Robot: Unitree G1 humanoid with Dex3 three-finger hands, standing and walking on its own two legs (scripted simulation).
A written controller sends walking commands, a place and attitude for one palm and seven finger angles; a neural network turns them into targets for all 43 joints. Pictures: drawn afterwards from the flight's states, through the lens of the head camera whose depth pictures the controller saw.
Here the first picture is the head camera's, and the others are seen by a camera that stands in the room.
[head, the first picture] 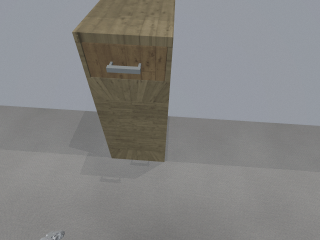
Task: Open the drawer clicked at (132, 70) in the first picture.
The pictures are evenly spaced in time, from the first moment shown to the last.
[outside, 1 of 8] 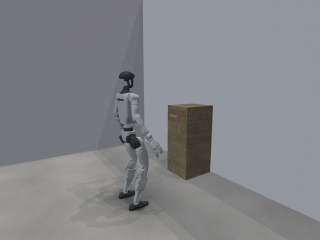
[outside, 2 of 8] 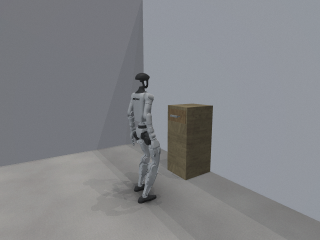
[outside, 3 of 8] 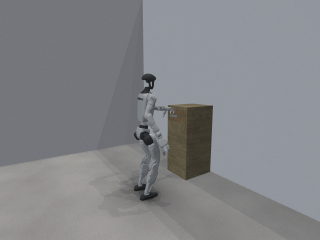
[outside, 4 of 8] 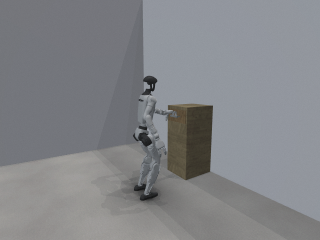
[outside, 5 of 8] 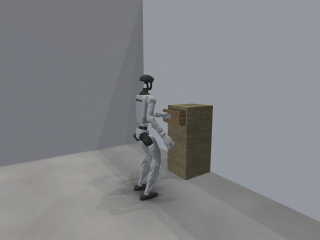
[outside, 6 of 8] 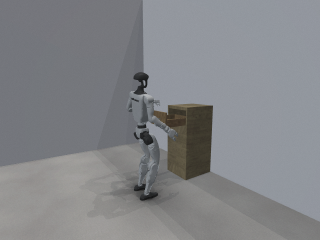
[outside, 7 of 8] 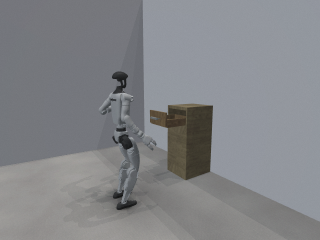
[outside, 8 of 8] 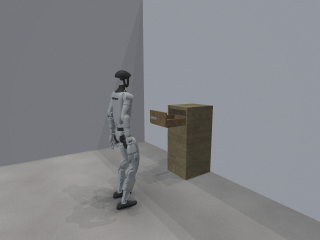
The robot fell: no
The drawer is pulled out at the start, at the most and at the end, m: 0.00 0.30 0.30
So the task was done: yes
